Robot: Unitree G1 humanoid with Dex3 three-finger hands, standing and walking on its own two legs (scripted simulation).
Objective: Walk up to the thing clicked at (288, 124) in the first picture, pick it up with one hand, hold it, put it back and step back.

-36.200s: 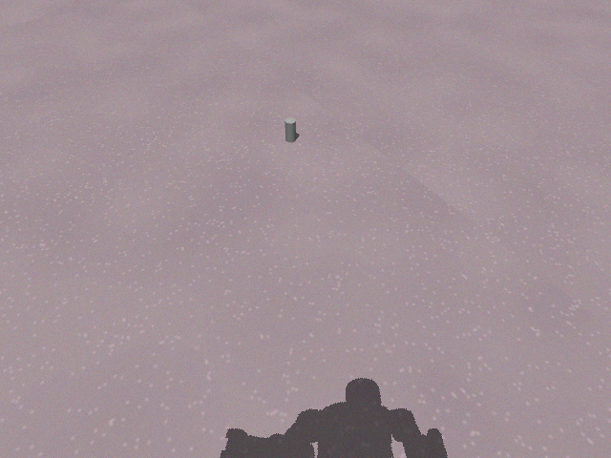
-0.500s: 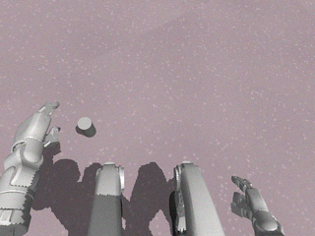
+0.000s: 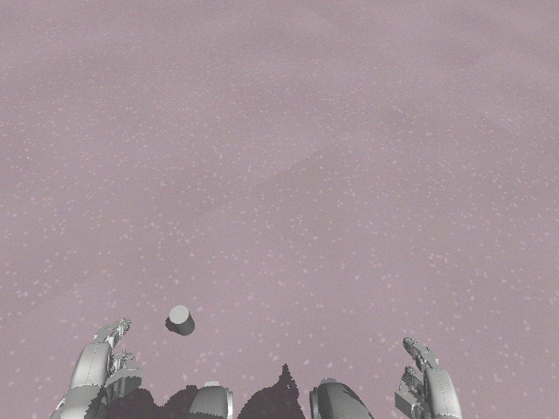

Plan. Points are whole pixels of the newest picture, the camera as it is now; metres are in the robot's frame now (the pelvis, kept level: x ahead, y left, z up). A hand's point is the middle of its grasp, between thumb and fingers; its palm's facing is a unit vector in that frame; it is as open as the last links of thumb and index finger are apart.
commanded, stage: home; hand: left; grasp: from above
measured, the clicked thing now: (182, 320) +0.47 +0.24 -0.61
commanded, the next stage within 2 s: none
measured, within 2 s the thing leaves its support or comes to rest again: neither
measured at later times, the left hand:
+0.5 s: hand (131, 399) +0.17 +0.18 -0.01, palm faces +0.08 -0.98 -0.20, open 7.4 cm
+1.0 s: hand (138, 383) +0.19 +0.17 -0.01, palm faces +0.07 -0.98 -0.20, open 7.4 cm
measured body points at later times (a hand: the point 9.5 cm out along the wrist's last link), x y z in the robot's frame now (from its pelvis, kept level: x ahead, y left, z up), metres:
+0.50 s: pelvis +0.02 -0.01 +0.04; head +0.03 +0.00 +0.49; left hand +0.17 +0.23 +0.01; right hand +0.20 -0.25 -0.01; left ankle +0.04 +0.13 -0.64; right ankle +0.02 -0.15 -0.64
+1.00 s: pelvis +0.03 -0.01 +0.04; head +0.05 -0.01 +0.49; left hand +0.18 +0.22 +0.01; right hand +0.19 -0.26 -0.03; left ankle +0.04 +0.13 -0.64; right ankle +0.02 -0.15 -0.64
